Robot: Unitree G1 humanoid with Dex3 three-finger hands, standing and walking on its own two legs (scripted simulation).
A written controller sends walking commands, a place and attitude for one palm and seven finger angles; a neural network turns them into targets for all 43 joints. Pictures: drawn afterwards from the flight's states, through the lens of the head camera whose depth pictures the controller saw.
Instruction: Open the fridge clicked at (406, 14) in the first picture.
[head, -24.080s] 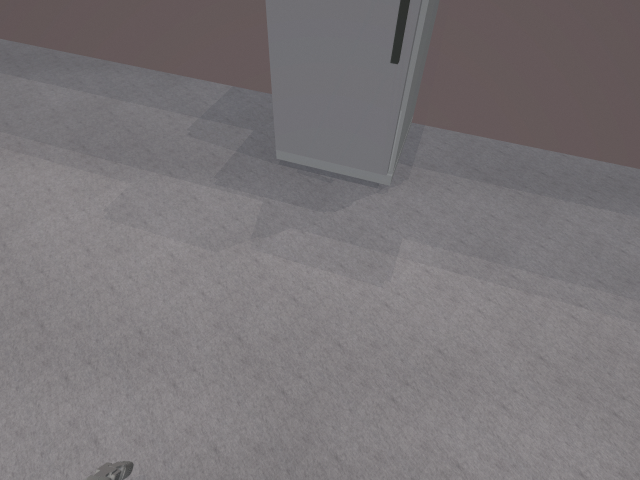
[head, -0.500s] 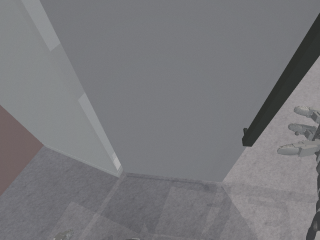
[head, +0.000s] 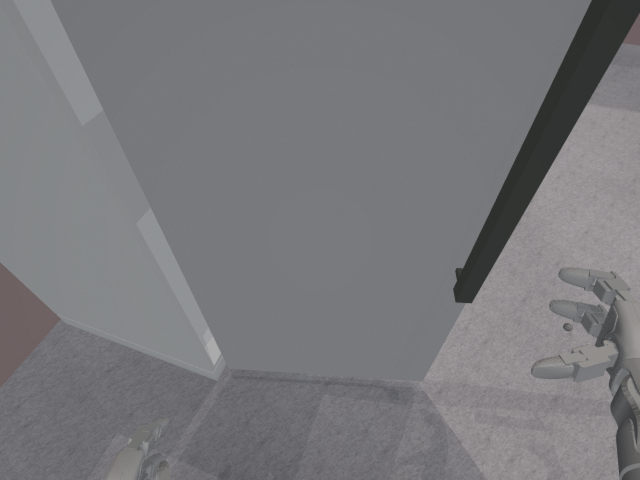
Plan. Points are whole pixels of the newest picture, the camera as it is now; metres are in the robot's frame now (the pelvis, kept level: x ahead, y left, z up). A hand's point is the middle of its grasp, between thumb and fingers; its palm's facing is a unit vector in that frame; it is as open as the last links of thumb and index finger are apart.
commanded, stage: slip the hand off the handle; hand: right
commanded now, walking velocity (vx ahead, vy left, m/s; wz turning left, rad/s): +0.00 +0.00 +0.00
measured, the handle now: (513, 179) +0.47 -0.21 +0.14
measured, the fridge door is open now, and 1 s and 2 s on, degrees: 74 74 74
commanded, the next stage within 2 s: draw the hand back to the body in 0.20 s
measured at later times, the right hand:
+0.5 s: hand (591, 355) +0.26 -0.26 +0.09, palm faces +0.12 +0.99 -0.04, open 14.7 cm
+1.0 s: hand (637, 387) +0.22 -0.27 +0.11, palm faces +0.39 +0.88 -0.28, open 13.7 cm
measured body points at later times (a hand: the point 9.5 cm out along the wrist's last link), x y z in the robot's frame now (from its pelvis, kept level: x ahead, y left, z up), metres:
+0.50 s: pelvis -0.02 +0.03 -0.01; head +0.00 +0.02 +0.44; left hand +0.15 +0.28 -0.08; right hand +0.24 -0.31 +0.10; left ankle -0.02 +0.15 -0.71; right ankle +0.02 -0.10 -0.71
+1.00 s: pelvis -0.02 +0.02 +0.01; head -0.02 +0.02 +0.46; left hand +0.16 +0.25 -0.06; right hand +0.19 -0.32 +0.13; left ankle -0.02 +0.15 -0.71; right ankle +0.02 -0.10 -0.71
